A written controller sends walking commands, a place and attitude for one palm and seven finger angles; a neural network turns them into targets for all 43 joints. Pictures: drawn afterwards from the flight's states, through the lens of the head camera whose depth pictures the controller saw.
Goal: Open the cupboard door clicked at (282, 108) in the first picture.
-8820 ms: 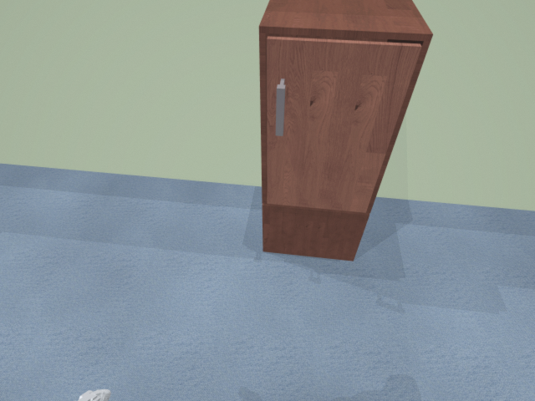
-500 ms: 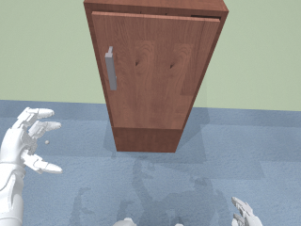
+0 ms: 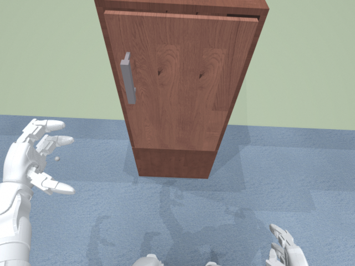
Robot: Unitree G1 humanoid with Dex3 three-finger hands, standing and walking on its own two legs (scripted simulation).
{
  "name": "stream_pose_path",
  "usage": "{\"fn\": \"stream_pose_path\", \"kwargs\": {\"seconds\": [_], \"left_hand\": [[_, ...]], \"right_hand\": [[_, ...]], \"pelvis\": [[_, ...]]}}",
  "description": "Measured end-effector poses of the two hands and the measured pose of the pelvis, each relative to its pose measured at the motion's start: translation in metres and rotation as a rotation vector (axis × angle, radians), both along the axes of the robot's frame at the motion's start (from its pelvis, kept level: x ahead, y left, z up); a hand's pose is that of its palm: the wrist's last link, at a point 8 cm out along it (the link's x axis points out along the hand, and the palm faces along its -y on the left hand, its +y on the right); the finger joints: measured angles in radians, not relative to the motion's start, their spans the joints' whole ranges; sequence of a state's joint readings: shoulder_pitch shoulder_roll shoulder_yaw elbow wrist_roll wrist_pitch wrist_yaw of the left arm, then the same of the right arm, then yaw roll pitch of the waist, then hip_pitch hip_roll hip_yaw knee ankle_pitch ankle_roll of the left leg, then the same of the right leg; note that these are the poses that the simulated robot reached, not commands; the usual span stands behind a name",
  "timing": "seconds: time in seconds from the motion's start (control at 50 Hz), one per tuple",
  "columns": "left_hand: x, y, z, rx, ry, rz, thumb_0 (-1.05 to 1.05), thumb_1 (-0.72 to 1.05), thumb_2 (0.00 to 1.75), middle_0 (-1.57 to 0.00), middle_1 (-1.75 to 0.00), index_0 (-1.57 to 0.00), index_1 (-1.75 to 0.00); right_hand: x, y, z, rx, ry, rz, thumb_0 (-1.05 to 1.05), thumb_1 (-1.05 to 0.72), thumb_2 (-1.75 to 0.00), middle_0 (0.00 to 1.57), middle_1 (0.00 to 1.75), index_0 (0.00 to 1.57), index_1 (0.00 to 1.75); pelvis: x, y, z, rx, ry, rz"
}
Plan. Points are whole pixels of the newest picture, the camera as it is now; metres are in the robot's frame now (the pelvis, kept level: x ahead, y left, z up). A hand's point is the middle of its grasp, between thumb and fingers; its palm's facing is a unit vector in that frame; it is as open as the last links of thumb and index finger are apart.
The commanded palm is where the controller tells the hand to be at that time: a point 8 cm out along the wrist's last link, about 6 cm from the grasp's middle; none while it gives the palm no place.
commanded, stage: move the hooked fingers beside the handle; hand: left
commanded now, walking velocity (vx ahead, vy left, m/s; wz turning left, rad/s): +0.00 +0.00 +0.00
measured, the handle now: (130, 79) +0.59 +0.18 +0.05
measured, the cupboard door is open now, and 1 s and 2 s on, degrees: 0 0 0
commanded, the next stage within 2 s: none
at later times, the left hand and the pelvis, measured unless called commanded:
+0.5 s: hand (78, 130) +0.39 +0.26 +0.06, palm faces +0.06 -1.00 -0.01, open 14.0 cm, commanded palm +0.36 +0.31 +0.06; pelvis +0.00 +0.00 +0.00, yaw -1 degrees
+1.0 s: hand (90, 108) +0.46 +0.26 +0.06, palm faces +0.05 -1.00 +0.01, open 14.0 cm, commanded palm +0.44 +0.30 +0.06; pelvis +0.00 +0.02 -0.01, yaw -2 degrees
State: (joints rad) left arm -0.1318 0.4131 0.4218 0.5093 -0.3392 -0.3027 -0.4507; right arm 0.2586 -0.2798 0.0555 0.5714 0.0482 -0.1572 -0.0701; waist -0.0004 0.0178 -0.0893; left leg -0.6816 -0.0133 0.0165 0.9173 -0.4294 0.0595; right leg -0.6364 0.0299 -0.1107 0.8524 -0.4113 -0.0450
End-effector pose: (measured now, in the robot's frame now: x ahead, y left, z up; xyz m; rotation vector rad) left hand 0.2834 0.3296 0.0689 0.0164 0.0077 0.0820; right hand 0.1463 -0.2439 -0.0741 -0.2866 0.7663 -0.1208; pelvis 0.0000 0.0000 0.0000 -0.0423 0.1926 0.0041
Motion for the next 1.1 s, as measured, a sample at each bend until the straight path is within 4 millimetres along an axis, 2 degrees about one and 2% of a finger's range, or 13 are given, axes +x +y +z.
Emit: {"fn": "stream_pose_path", "kwargs": {"seconds": [0.16, 0.34, 0.48, 0.66, 0.84, 0.98, 1.1], "left_hand": [[0.033, -0.007, 0.0, -0.002, -0.005, -0.033, -0.02, -0.5, 0.3, -0.3, -1.2, -0.3, -1.2], [0.055, -0.01, 0.002, -0.006, 0.001, -0.031, -0.02, -0.49, 0.3, -0.3, -1.2, -0.3, -1.2], [0.075, -0.015, -0.005, -0.012, 0.005, -0.024, -0.02, -0.5, 0.3, -0.3, -1.2, -0.3, -1.2], [0.107, -0.014, -0.003, -0.014, -0.004, -0.028, -0.02, -0.5, 0.3, -0.3, -1.2, -0.3, -1.2], [0.13, -0.016, -0.005, -0.024, 0.006, -0.034, -0.02, -0.5, 0.3, -0.3, -1.2, -0.3, -1.2], [0.15, -0.02, -0.009, -0.027, -0.003, -0.029, -0.02, -0.5, 0.3, -0.3, -1.2, -0.3, -1.2], [0.169, -0.026, -0.005, -0.013, -0.016, -0.037, -0.02, -0.5, 0.3, -0.3, -1.2, -0.3, -1.2]], "right_hand": [[-0.016, -0.011, -0.006, -0.016, 0.057, -0.043, 0.01, -0.91, -0.9, 0.21, 0.3, 0.21, 0.3], [-0.043, -0.016, -0.011, -0.011, 0.137, -0.104, 0.01, -0.91, -0.9, 0.2, 0.3, 0.21, 0.3], [-0.059, -0.016, -0.017, -0.021, 0.205, -0.123, 0.01, -0.91, -0.9, 0.2, 0.3, 0.21, 0.3], [-0.078, -0.013, -0.02, -0.028, 0.267, -0.163, 0.01, -0.91, -0.9, 0.21, 0.3, 0.21, 0.3], [-0.1, -0.01, -0.024, -0.03, 0.35, -0.192, 0.01, -0.91, -0.9, 0.21, 0.3, 0.21, 0.3], [-0.117, -0.008, -0.027, -0.041, 0.421, -0.213, 0.01, -0.91, -0.9, 0.21, 0.3, 0.21, 0.3], [-0.133, -0.007, -0.029, -0.045, 0.478, -0.235, 0.01, -0.91, -0.9, 0.21, 0.3, 0.21, 0.3]], "pelvis": [[0.001, -0.002, -0.002, 0.001, 0.021, -0.01], [0.005, 0.001, -0.001, 0.003, 0.036, -0.025], [0.003, 0.003, -0.003, 0.001, 0.051, -0.024], [0.003, 0.008, -0.005, -0.005, 0.073, -0.031], [0.002, 0.014, -0.008, -0.01, 0.094, -0.036], [0.001, 0.017, -0.011, -0.015, 0.115, -0.037], [0.001, 0.019, -0.013, -0.021, 0.133, -0.038]]}}
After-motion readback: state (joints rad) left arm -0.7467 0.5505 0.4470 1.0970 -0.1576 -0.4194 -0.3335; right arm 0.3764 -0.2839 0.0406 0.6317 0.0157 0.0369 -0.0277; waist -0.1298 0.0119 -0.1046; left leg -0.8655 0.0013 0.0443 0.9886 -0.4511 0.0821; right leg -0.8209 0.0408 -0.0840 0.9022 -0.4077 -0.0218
